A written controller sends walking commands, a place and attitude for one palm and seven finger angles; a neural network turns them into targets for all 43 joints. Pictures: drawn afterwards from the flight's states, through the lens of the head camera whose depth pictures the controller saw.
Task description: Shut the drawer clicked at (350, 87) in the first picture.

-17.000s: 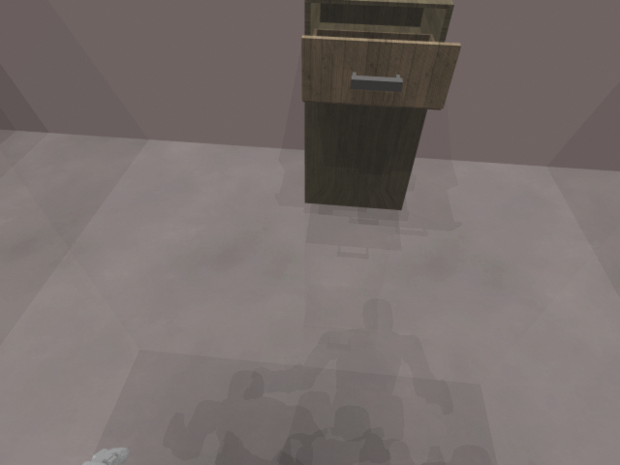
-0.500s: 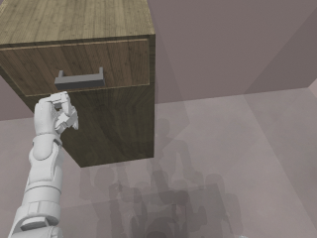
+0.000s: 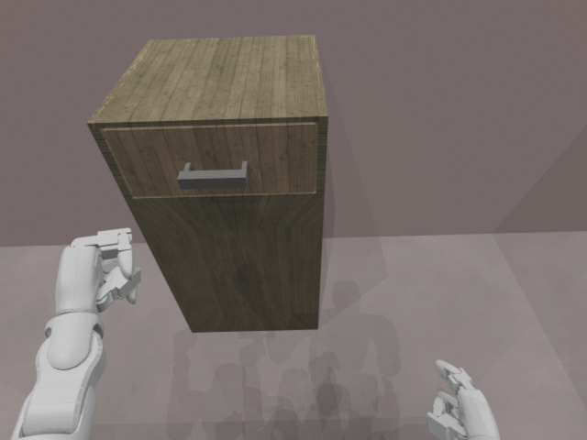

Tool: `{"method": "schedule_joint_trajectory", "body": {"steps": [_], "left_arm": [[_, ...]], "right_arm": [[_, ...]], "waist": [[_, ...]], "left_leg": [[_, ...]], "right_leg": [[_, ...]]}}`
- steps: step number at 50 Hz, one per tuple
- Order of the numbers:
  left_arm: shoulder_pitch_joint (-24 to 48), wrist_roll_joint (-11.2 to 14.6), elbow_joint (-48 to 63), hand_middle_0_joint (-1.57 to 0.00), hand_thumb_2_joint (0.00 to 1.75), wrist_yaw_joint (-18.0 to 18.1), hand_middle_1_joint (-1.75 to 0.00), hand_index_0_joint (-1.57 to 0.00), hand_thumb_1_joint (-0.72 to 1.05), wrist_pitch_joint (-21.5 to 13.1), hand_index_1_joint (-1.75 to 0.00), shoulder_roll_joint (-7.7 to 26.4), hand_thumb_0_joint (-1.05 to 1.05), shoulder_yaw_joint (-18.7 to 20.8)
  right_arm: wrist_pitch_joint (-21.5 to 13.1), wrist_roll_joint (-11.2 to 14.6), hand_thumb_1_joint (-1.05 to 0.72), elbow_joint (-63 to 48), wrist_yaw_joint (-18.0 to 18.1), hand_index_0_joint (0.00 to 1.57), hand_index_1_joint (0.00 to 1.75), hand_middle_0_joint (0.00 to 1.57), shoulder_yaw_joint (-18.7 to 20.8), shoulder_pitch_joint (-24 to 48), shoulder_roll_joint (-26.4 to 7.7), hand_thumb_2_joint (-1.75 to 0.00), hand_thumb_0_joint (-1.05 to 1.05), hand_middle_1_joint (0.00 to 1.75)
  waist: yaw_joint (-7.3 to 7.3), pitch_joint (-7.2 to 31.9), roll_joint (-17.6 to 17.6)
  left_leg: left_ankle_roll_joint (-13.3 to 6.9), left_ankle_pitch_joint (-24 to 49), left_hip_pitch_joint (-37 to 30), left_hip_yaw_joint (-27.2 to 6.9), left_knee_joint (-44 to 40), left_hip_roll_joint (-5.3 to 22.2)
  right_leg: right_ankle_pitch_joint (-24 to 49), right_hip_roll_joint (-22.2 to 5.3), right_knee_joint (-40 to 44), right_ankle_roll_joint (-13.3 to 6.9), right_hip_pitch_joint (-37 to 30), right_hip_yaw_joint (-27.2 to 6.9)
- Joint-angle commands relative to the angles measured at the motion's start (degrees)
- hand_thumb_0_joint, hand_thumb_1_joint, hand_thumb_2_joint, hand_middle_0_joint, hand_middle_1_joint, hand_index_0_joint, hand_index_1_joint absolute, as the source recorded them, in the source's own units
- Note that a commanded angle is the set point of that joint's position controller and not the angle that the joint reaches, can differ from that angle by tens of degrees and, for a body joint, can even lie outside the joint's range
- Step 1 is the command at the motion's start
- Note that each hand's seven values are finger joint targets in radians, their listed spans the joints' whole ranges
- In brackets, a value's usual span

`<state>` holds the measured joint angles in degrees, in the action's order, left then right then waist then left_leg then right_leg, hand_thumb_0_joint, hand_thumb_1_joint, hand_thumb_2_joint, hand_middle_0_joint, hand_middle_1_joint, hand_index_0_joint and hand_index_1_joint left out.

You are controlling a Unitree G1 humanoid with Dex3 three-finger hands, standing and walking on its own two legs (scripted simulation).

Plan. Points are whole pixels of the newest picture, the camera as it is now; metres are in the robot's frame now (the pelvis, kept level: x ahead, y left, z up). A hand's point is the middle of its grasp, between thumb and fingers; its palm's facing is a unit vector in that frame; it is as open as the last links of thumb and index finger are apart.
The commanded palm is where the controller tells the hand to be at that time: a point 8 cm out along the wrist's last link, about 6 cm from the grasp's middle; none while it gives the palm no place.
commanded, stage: draw the hand back to the body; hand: left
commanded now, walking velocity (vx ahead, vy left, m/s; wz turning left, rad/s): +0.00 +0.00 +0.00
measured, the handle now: (215, 172) +0.61 +0.23 +0.01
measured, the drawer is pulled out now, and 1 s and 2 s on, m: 0.00 0.00 0.00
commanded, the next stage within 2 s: step back with the hand held close in 0.54 s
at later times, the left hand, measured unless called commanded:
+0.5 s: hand (55, 343) +0.16 +0.24 +0.17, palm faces +0.42 -0.82 -0.40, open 3.3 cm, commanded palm +0.12 +0.28 +0.18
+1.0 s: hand (62, 337) +0.18 +0.26 +0.14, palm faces +0.25 -0.83 -0.49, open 3.3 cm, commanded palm +0.12 +0.30 +0.18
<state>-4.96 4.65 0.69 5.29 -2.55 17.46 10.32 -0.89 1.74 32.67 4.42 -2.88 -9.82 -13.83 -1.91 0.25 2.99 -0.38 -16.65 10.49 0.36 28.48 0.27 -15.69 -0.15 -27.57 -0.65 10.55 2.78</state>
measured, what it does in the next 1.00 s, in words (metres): stands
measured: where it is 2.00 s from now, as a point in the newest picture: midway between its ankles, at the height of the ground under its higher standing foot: outside the picture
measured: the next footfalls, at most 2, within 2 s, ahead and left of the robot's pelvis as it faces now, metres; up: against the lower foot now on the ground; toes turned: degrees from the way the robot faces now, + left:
right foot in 1.62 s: -0.08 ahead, -0.10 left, +0.00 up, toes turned +6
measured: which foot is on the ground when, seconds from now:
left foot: down 0.00-1.00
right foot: down 0.00-1.00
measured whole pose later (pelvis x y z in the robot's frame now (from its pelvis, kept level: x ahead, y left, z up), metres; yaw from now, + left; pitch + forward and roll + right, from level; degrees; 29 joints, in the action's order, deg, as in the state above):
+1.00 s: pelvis -0.02 +0.03 +0.00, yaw -1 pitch +1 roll -1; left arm -36.7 2.8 29.8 5.6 -9.9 21.5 19.3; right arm 0.2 0.2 32.2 3.6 1.4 -10.0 -13.3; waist 0.7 -2.5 1.7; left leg -2.3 -13.3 13.6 2.2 26.0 -0.9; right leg -11.1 -1.3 -23.8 1.5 13.6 0.9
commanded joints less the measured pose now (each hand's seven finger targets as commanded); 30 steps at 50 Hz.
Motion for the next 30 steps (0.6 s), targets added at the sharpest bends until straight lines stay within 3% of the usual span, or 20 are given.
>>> {"method": "schedule_joint_trajectory", "body": {"steps": [1,5,6,13,15,18,22,25,30], "left_arm": [[5.6,0.3,18.3,-1.4,0.9,0.4,-1.6,-1.4,0.9,-4.0,-1.6,9.6,0.0,5.0],[-3.2,0.2,23.2,-1.4,0.9,0.4,-1.6,-1.4,0.9,-4.8,-1.6,11.8,0.0,9.0],[-4.6,0.3,25.2,-1.4,0.9,0.3,-1.6,-1.4,0.9,-5.1,-1.6,10.6,0.0,8.4],[-15.0,-0.2,35.0,-1.4,0.9,0.6,-1.6,-1.4,0.9,-6.6,-1.6,10.8,0.0,10.7],[-18.4,-0.2,36.4,-1.4,0.9,0.8,-1.6,-1.4,0.9,-6.9,-1.6,11.2,0.0,11.7],[-22.7,-0.3,39.6,-1.4,0.9,1.2,-1.6,-1.4,0.9,-7.6,-1.6,11.4,0.0,12.9],[-20.0,-0.8,34.8,-1.4,0.9,1.4,-1.6,-1.4,0.9,-7.2,-1.6,9.3,0.0,11.1],[-18.4,-1.2,35.1,-1.4,0.9,1.7,-1.6,-1.4,0.9,-7.6,-1.6,9.5,0.0,11.0],[-19.1,-1.2,37.9,-1.4,0.9,2.2,-1.6,-1.4,0.9,-7.9,-1.6,11.0,0.0,12.5]], "right_arm": [[-3.7,-0.4,-0.9,-8.4,0.3,0.2,0.3,0.2,2.2,6.4,-5.7,-0.9,0.0,0.3],[-4.6,-1.0,-0.9,-8.0,-0.1,0.2,0.3,0.2,2.6,6.9,-5.6,-0.9,0.0,0.3],[-4.7,-0.9,-0.9,-8.2,-0.2,0.2,0.3,0.2,2.5,7.0,-5.2,-0.9,0.0,0.3],[-7.0,-1.2,-0.9,-7.9,-0.3,0.2,0.3,0.2,3.2,7.0,-4.7,-0.9,0.0,0.3],[-8.0,-1.3,-0.9,-7.8,-0.2,0.2,0.3,0.2,3.4,6.9,-4.8,-0.9,0.0,0.3],[-8.9,-1.1,-0.9,-7.9,0.1,0.2,0.3,0.2,3.7,6.5,-4.5,-0.9,0.0,0.3],[-9.2,-1.1,-0.9,-6.4,0.5,0.2,0.3,0.2,3.8,5.7,-4.9,-0.9,0.0,0.3],[-9.4,-1.1,-0.9,-6.1,1.0,0.2,0.3,0.2,4.0,5.7,-5.0,-0.9,0.0,0.3],[-10.3,-1.6,-0.9,-6.3,1.0,0.2,0.3,0.2,3.7,5.9,-4.9,-0.9,0.0,0.3]], "waist": [[0.1,6.4,0.4],[-1.01,5.0,-1.4],[-0.81,4.5,-1.1],[-1.08,1.9,1.2],[-1.42,0.7,-0.5],[-1.6,1.4,-0.3],[-0.54,-4.0,-2.9],[-0.54,-3.3,-1.3],[-1.74,1.7,0.7]], "left_leg": [[-1.6,10.6,-4.2,-0.2,-7.0,0.1],[-1.6,11.9,-4.1,0.0,-7.7,0.2],[-1.6,11.9,-4.0,-0.1,-8.0,0.2],[-1.5,9.4,-4.7,0.3,-7.9,0.4],[-1.6,8.8,-4.4,0.1,-7.8,0.5],[-1.6,8.1,-4.5,0.3,-7.4,0.5],[-1.9,4.8,-3.3,0.1,-7.6,0.4],[-2.0,4.1,-4.2,0.1,-7.5,0.3],[-1.8,7.9,-4.9,-0.4,-7.4,0.3]], "right_leg": [[10.0,0.0,6.3,-0.8,-4.8,-1.3],[11.0,0.2,7.6,-0.7,-6.3,-1.4],[10.8,0.0,7.5,-0.7,-6.5,-1.4],[7.2,0.0,9.7,-0.5,-4.4,-1.8],[6.2,0.3,10.5,-0.4,-3.7,-1.7],[5.4,0.0,10.2,-0.3,-3.8,-2.0],[1.0,0.0,11.6,-0.1,-0.4,-2.1],[0.1,-0.1,11.7,-0.2,-0.1,-2.3],[4.8,-0.3,9.7,-0.6,-4.2,-2.2]]}}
